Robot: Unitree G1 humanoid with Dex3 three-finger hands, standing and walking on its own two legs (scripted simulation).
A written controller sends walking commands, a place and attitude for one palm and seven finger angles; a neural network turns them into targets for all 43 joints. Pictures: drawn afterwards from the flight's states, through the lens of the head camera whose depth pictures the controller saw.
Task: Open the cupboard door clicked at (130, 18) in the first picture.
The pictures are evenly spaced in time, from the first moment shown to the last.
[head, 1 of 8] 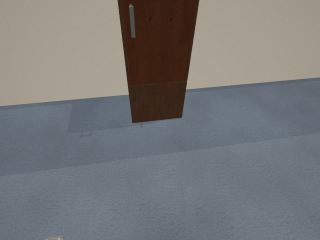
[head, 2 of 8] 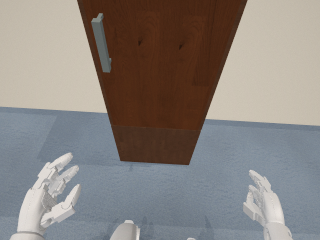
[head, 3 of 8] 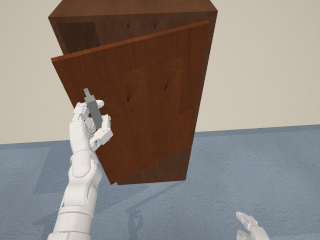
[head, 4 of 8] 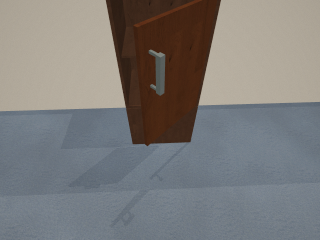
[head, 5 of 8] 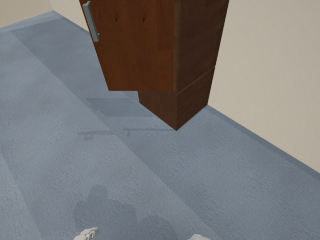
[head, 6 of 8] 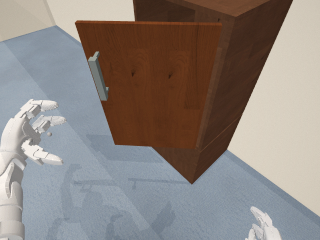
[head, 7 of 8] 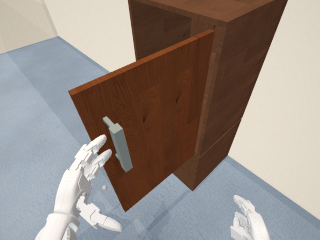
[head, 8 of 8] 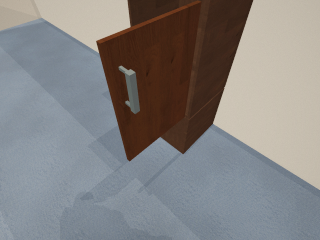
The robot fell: no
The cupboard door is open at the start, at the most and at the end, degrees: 0 89 88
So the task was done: yes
